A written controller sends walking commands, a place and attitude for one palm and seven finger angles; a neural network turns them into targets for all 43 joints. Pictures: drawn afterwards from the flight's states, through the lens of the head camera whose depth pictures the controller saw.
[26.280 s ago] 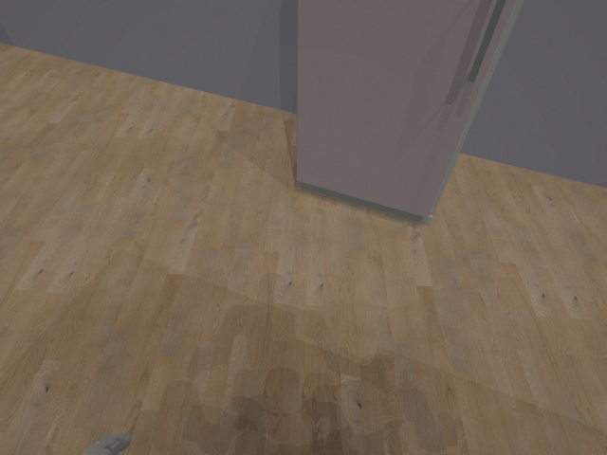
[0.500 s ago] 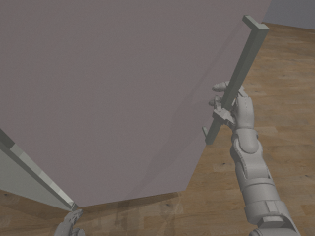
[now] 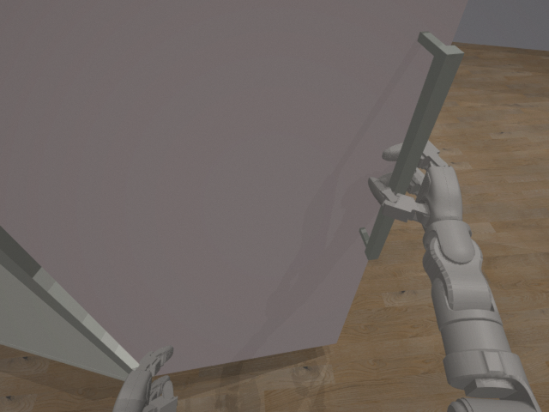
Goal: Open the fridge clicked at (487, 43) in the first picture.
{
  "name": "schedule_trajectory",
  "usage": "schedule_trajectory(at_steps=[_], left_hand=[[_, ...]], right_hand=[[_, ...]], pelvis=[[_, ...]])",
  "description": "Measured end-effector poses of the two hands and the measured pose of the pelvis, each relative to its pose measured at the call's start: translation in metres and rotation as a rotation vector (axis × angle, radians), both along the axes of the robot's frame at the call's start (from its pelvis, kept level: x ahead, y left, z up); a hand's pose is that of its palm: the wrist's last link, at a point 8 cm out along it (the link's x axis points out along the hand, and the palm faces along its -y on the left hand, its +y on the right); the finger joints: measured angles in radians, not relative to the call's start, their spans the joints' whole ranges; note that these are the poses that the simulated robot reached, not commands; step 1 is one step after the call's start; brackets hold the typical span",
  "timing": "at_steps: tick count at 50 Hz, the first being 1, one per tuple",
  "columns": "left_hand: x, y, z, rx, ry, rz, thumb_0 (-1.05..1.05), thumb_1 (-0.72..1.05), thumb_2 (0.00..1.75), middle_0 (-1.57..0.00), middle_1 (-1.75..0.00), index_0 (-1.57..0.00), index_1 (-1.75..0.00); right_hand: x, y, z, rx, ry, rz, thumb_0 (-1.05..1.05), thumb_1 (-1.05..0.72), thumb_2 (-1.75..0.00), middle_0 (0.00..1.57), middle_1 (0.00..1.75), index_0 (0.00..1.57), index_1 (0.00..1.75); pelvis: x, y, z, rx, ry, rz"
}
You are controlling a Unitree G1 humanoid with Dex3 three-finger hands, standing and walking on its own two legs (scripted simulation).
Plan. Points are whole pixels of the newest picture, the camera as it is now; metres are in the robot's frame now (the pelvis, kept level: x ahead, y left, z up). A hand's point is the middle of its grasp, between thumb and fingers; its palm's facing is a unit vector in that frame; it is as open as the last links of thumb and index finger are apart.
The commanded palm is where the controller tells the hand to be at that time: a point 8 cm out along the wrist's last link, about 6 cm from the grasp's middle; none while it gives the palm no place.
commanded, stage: loosen the grip on the handle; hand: right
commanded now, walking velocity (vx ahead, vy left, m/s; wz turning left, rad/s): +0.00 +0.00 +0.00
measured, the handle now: (393, 172) +0.42 -0.14 +0.14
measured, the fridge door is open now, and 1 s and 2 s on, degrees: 66 66 66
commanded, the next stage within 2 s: slip the hand off the handle in 0.40 s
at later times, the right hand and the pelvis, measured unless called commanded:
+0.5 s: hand (395, 206) +0.38 -0.14 +0.12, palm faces +0.04 +0.99 -0.15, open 14.5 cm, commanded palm +0.35 -0.20 +0.14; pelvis +0.00 +0.02 -0.01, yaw -1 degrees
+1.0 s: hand (444, 208) +0.37 -0.21 +0.13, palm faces +0.05 +0.99 -0.15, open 14.7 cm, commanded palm +0.35 -0.26 +0.14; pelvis +0.01 -0.02 -0.01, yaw -1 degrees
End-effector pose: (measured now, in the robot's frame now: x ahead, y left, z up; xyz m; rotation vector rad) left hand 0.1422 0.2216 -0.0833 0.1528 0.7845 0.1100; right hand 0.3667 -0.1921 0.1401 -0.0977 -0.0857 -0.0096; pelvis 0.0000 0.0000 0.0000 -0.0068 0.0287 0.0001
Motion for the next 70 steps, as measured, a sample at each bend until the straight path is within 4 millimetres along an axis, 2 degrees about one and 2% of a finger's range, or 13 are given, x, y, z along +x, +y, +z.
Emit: schedule_trajectory(at_steps=[3, 10, 17, 21, 26, 37, 42, 46, 49, 53, 58, 65, 70], left_hand=[[-0.015, 0.016, -0.007, 0.002, 0.015, 0.0, 0.01, 0.9, 0.89, -0.2, -0.3, -0.2, -0.3], [-0.054, 0.054, -0.024, 0.034, 0.121, 0.044, 0.01, 0.9, 0.89, -0.2, -0.3, -0.2, -0.3], [-0.073, 0.074, -0.03, 0.047, 0.178, 0.098, 0.01, 0.9, 0.9, -0.2, -0.3, -0.19, -0.3], [-0.069, 0.074, -0.034, 0.039, 0.187, 0.103, 0.01, 0.9, 0.9, -0.2, -0.3, -0.19, -0.3], [-0.05, 0.062, -0.033, 0.03, 0.159, 0.085, 0.01, 0.9, 0.9, -0.2, -0.3, -0.19, -0.3], [-0.005, 0.025, -0.018, 0.03, 0.06, 0.033, 0.01, 0.9, 0.89, -0.2, -0.3, -0.2, -0.3], [0.005, 0.012, -0.017, 0.031, 0.045, 0.012, 0.01, 0.9, 0.89, -0.2, -0.3, -0.2, -0.3], [0.005, 0.005, -0.016, 0.04, 0.048, 0.0, 0.01, 0.9, 0.89, -0.2, -0.3, -0.2, -0.3], [0.001, 0.002, -0.017, 0.043, 0.051, -0.003, 0.01, 0.9, 0.89, -0.2, -0.3, -0.2, -0.3], [-0.01, 0.001, -0.019, 0.043, 0.07, 0.004, 0.01, 0.9, 0.89, -0.2, -0.3, -0.2, -0.3], [-0.027, 0.008, -0.022, 0.045, 0.101, 0.032, 0.01, 0.9, 0.89, -0.2, -0.3, -0.2, -0.3], [-0.039, 0.019, -0.023, 0.043, 0.094, 0.049, 0.01, 0.9, 0.89, -0.2, -0.3, -0.2, -0.3], [-0.035, 0.027, -0.019, 0.053, 0.065, 0.043, 0.01, 0.9, 0.89, -0.2, -0.3, -0.2, -0.3]], right_hand=[[-0.009, 0.005, 0.0, -0.027, -0.029, -0.019, -0.02, -0.23, -0.6, 0.46, 1.4, 0.43, 1.4], [-0.017, 0.008, -0.017, -0.064, -0.008, -0.035, -0.01, 0.27, -0.34, 0.43, 1.36, 0.4, 1.36], [-0.014, 0.003, -0.013, -0.069, -0.023, -0.029, -0.01, 0.48, -0.24, 0.35, 1.27, 0.34, 1.27], [-0.011, -0.001, -0.01, -0.063, -0.031, -0.03, -0.01, 0.52, -0.22, 0.31, 1.21, 0.3, 1.21], [-0.011, -0.007, -0.015, -0.054, -0.022, -0.019, -0.01, 0.54, -0.21, 0.28, 1.18, 0.27, 1.17], [-0.009, -0.051, -0.003, -0.061, -0.055, -0.044, -0.02, 0.55, -0.2, 0.26, 1.15, 0.25, 1.15], [-0.012, -0.063, -0.012, -0.049, -0.005, -0.028, -0.02, 0.55, -0.2, 0.26, 1.15, 0.25, 1.15], [-0.014, -0.068, -0.017, -0.041, 0.01, -0.031, -0.02, 0.55, -0.2, 0.26, 1.15, 0.25, 1.15], [-0.016, -0.07, -0.011, -0.053, -0.024, -0.033, -0.02, 0.55, -0.2, 0.26, 1.15, 0.25, 1.15], [-0.017, -0.075, -0.001, -0.06, -0.054, -0.037, -0.02, 0.55, -0.2, 0.26, 1.15, 0.25, 1.15], [-0.017, -0.085, -0.003, -0.052, -0.006, -0.056, -0.02, 0.55, -0.2, 0.26, 1.15, 0.25, 1.15], [-0.044, -0.068, -0.008, -0.054, -0.023, -0.005, -0.02, 0.55, -0.2, 0.26, 1.15, 0.25, 1.15], [-0.063, -0.07, -0.012, -0.045, -0.029, -0.053, -0.02, 0.55, -0.2, 0.26, 1.15, 0.25, 1.15]], pelvis=[[-0.004, 0.005, -0.003, 0.004, 0.0, -0.006], [-0.014, 0.021, -0.009, -0.003, 0.011, -0.008], [-0.013, 0.03, -0.009, 0.001, 0.02, -0.009], [-0.008, 0.028, -0.009, -0.001, 0.029, -0.011], [-0.001, 0.02, -0.009, -0.002, 0.038, -0.009], [0.013, 0.001, -0.008, 0.01, 0.043, -0.005], [0.013, -0.008, -0.009, 0.015, 0.043, -0.014], [0.01, -0.013, -0.009, 0.017, 0.044, -0.016], [0.009, -0.015, -0.009, 0.019, 0.044, -0.014], [0.006, -0.015, -0.009, 0.02, 0.04, -0.014], [0.0, -0.012, -0.009, 0.02, 0.034, -0.016], [-0.004, -0.007, -0.008, 0.016, 0.022, -0.009], [-0.008, 0.002, -0.009, 0.011, 0.002, -0.009]])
